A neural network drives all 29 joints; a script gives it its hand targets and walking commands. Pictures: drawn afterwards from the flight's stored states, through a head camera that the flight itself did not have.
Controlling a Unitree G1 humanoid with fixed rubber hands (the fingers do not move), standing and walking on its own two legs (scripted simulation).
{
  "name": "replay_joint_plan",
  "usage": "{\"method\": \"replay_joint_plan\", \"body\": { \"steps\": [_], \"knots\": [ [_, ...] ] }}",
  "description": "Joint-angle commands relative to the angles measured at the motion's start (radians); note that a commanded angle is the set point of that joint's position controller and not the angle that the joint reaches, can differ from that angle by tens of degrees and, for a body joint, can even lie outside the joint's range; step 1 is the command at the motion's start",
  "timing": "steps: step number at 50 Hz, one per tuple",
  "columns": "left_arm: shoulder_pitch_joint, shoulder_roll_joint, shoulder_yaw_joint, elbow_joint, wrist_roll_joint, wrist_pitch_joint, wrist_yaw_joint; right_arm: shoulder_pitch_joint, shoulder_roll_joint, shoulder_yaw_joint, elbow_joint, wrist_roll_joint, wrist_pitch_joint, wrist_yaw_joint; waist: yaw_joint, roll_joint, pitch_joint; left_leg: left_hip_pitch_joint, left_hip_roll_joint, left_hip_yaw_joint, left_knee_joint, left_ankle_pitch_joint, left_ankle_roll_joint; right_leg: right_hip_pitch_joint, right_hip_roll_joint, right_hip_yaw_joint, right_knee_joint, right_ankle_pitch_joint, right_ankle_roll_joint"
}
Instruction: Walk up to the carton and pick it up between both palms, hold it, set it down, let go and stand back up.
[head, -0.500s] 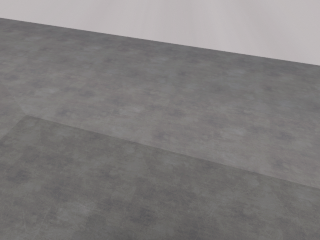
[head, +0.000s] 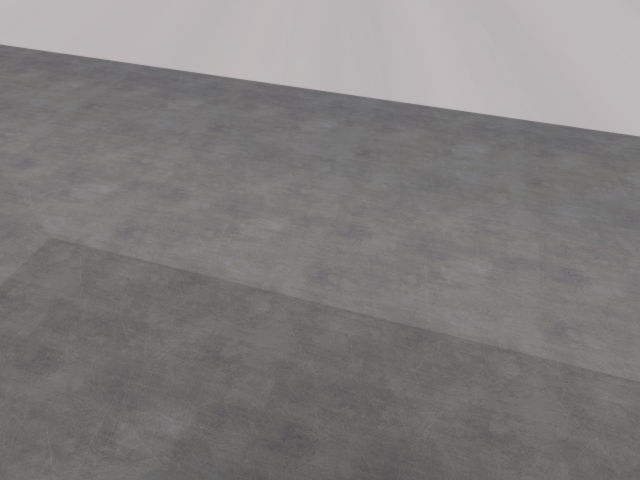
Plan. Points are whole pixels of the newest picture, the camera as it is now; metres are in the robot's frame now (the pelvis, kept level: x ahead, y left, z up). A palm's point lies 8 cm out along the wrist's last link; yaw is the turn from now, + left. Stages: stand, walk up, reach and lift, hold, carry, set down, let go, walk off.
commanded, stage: stand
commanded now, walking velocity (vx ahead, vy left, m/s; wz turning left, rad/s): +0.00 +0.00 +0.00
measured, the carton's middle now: out of the picture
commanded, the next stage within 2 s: walk up in 0.08 s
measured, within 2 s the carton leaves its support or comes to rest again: neither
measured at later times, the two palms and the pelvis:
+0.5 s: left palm out of the picture -0.03 +0.29 -0.14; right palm out of the picture +0.04 -0.26 -0.13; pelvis -0.03 +0.03 -0.01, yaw +14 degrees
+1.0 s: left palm out of the picture -0.16 +0.37 -0.13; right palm (349, 446) +0.20 -0.03 -0.13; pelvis -0.03 +0.12 -0.02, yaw +46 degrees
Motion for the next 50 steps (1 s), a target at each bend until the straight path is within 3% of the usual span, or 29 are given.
{"method": "replay_joint_plan", "body": {
  "steps": [1,8,12,13,14,15,16,17,18,20,23,26,28,29,30,31,32,33,34,35,37,38,40,44,45,47,48,49,50],
  "knots": [
    [0.098,0.039,0.007,-0.004,0.000,-0.003,0.008,0.125,-0.058,-0.012,0.013,-0.004,-0.008,-0.006,0.008,0.016,0.054,-0.053,0.062,-0.070,-0.110,0.040,0.018,0.004,-0.059,0.054,-0.061,0.095,-0.018],
    [0.098,0.065,0.007,-0.003,-0.002,-0.011,0.014,0.084,-0.089,-0.020,-0.011,-0.005,-0.001,0.002,-0.002,-0.037,0.076,-0.033,0.063,-0.071,-0.100,0.039,0.036,-0.042,-0.057,0.073,-0.090,0.038,-0.027],
    [0.107,0.065,0.008,-0.001,-0.011,-0.012,0.010,0.123,-0.061,-0.011,0.016,0.002,-0.006,0.002,0.000,0.061,0.071,-0.039,0.057,-0.054,-0.089,0.074,0.021,-0.021,-0.064,0.077,-0.089,0.061,-0.032],
    [0.089,0.066,0.008,-0.017,0.001,-0.011,0.007,0.109,-0.062,-0.011,0.012,0.002,0.002,-0.001,-0.010,0.007,0.111,-0.062,0.060,-0.069,-0.092,0.066,0.024,-0.052,-0.059,0.078,-0.100,0.037,-0.033],
    [-0.096,0.265,0.089,-0.158,0.026,-0.013,0.035,-0.030,-0.352,-0.083,-0.119,0.046,0.018,0.006,0.017,0.016,0.177,-0.360,0.017,-0.214,0.047,0.130,0.023,0.100,-0.116,0.037,-0.012,-0.003,-0.065],
    [-0.056,0.318,0.116,-0.138,0.033,-0.009,0.054,-0.061,-0.306,-0.077,-0.136,0.045,0.015,0.021,0.040,-0.072,0.078,-0.452,0.010,-0.173,0.176,0.177,0.016,0.256,-0.214,0.093,-0.035,0.059,-0.136],
    [0.027,0.303,0.119,-0.131,0.045,-0.011,0.067,-0.088,-0.271,-0.087,-0.150,0.022,0.025,0.028,0.088,-0.151,0.056,-0.469,-0.005,-0.082,0.425,-0.217,-0.016,0.204,-0.406,0.240,-0.119,0.188,-0.243],
    [0.062,0.274,0.111,-0.122,0.050,-0.017,0.084,-0.149,-0.279,-0.100,-0.195,-0.011,0.045,0.027,0.092,-0.151,0.076,-0.477,0.092,-0.091,0.661,-0.289,-0.049,0.119,-0.524,0.293,-0.169,0.201,-0.309],
    [0.013,0.260,0.108,-0.146,0.033,-0.016,0.085,-0.102,-0.261,-0.112,-0.198,-0.038,0.050,0.031,0.068,-0.065,0.020,-0.472,0.124,-0.109,0.694,-0.288,-0.049,0.118,-0.552,0.255,-0.161,0.179,-0.307],
    [-0.084,0.236,0.107,-0.159,0.042,-0.038,0.087,-0.083,-0.227,-0.126,-0.202,-0.053,0.054,0.062,0.020,-0.049,0.034,-0.428,0.195,-0.136,0.771,-0.220,-0.085,0.063,-0.479,0.116,-0.160,0.132,-0.276],
    [-0.135,0.272,0.099,-0.195,0.068,-0.038,0.072,-0.008,-0.242,-0.124,-0.202,-0.033,0.078,0.086,-0.012,-0.159,0.084,-0.329,0.184,-0.076,0.596,-0.169,-0.097,-0.017,-0.373,-0.102,-0.116,0.095,-0.219],
    [-0.218,0.323,0.104,-0.231,0.079,-0.021,0.054,-0.003,-0.224,-0.100,-0.242,0.017,0.076,0.124,-0.046,-0.265,0.077,-0.170,0.150,0.040,0.403,-0.065,-0.077,-0.106,-0.340,-0.193,-0.072,-0.051,-0.183],
    [-0.180,0.321,0.105,-0.235,0.083,0.000,0.049,-0.019,-0.249,-0.103,-0.264,-0.004,0.069,0.129,-0.020,-0.246,0.091,-0.164,0.113,0.130,0.347,-0.086,-0.071,-0.083,-0.370,-0.200,-0.012,-0.077,-0.167],
    [-0.210,0.360,0.106,-0.249,0.085,0.006,0.044,0.017,-0.247,-0.098,-0.269,0.012,0.063,0.134,-0.058,-0.230,0.060,-0.092,0.102,0.132,0.279,-0.065,-0.067,-0.084,-0.366,-0.214,0.032,-0.153,-0.157],
    [-0.240,0.338,0.105,-0.260,0.091,0.022,0.039,0.073,-0.290,-0.113,-0.251,0.003,0.053,0.131,-0.115,-0.126,0.055,-0.004,0.079,0.115,0.196,-0.020,-0.054,-0.149,-0.294,-0.259,0.186,-0.253,-0.131],
    [-0.256,0.307,0.083,-0.288,0.093,0.034,0.034,0.169,-0.335,-0.117,-0.215,0.003,0.039,0.118,-0.174,0.146,0.062,0.021,0.008,0.093,0.046,-0.018,-0.034,-0.201,-0.220,-0.282,0.476,-0.388,-0.115],
    [-0.229,0.228,0.057,-0.335,0.075,0.045,0.009,0.188,-0.446,-0.127,-0.237,0.004,0.032,0.110,-0.162,0.423,0.096,-0.025,0.151,-0.288,-0.056,0.085,0.048,-0.376,-0.102,-0.243,0.707,-0.581,-0.068],
    [-0.207,0.216,0.042,-0.387,0.053,0.044,-0.006,0.156,-0.514,-0.144,-0.277,0.028,0.034,0.099,-0.159,0.402,0.072,-0.010,0.262,-0.587,-0.161,0.211,0.201,-0.442,-0.034,-0.095,0.786,-0.593,-0.057],
    [-0.202,0.217,0.037,-0.404,0.034,0.038,-0.003,0.116,-0.521,-0.158,-0.281,0.027,0.035,0.080,-0.139,0.425,0.026,0.042,0.303,-0.698,-0.215,0.136,0.254,-0.483,-0.040,-0.037,0.803,-0.549,-0.058],
    [-0.215,0.222,0.044,-0.410,0.035,0.021,0.000,0.045,-0.508,-0.158,-0.296,0.024,0.042,0.068,-0.088,0.368,0.046,0.067,0.260,-0.650,-0.175,0.148,0.243,-0.517,-0.049,0.005,0.819,-0.471,-0.072],
    [-0.129,0.221,0.045,-0.382,0.030,-0.020,0.010,-0.132,-0.463,-0.145,-0.336,-0.013,0.067,0.067,0.013,0.253,0.009,0.030,0.146,-0.393,-0.039,0.344,0.190,-0.383,-0.046,-0.002,0.639,-0.308,-0.060],
    [-0.124,0.238,0.054,-0.384,0.021,-0.032,0.010,-0.133,-0.422,-0.129,-0.360,-0.027,0.065,0.076,-0.001,0.196,-0.024,0.009,0.123,-0.353,-0.020,0.397,0.179,-0.327,-0.041,-0.027,0.533,-0.271,-0.062],
    [-0.076,0.267,0.060,-0.369,0.020,-0.031,0.025,-0.148,-0.376,-0.123,-0.395,-0.027,0.061,0.103,0.001,0.229,-0.056,-0.143,0.081,-0.340,-0.024,0.340,0.178,-0.168,0.012,-0.067,0.407,-0.193,-0.051],
    [-0.022,0.214,0.070,-0.403,0.030,-0.035,0.031,-0.156,-0.356,-0.118,-0.431,-0.017,0.069,0.130,0.014,0.101,-0.120,-0.300,0.051,-0.409,-0.030,-0.113,0.130,0.123,0.046,-0.060,0.085,-0.008,-0.068],
    [0.030,0.233,0.073,-0.392,0.025,-0.040,0.042,-0.171,-0.333,-0.120,-0.430,-0.016,0.067,0.140,0.031,0.045,-0.137,-0.409,0.008,-0.384,0.025,-0.220,0.094,0.260,0.005,-0.022,0.038,0.062,-0.078],
    [0.054,0.325,0.096,-0.422,0.042,-0.047,0.053,-0.110,-0.267,-0.108,-0.427,-0.025,0.064,0.134,0.030,-0.170,-0.163,-0.502,-0.106,-0.271,0.451,-0.288,0.000,0.274,-0.424,0.393,-0.247,-0.365,-0.100],
    [-0.046,0.359,0.100,-0.435,0.024,-0.040,0.072,-0.057,-0.302,-0.127,-0.377,-0.047,0.073,0.134,-0.021,-0.114,-0.007,-0.549,-0.043,-0.232,0.603,-0.261,-0.056,0.071,-0.507,0.485,-0.366,-0.487,-0.127],
    [-0.102,0.334,0.101,-0.426,0.021,-0.052,0.072,-0.083,-0.358,-0.141,-0.379,-0.073,0.091,0.141,-0.029,-0.126,0.104,-0.522,0.050,-0.198,0.718,-0.218,-0.084,-0.078,-0.526,0.468,-0.362,-0.562,-0.220],
    [-0.110,0.273,0.094,-0.411,0.032,-0.061,0.066,-0.100,-0.350,-0.135,-0.362,-0.089,0.086,0.151,-0.040,-0.088,0.164,-0.512,0.067,-0.164,0.756,-0.150,-0.098,-0.103,-0.463,0.394,-0.340,-0.474,-0.197]
  ]
}}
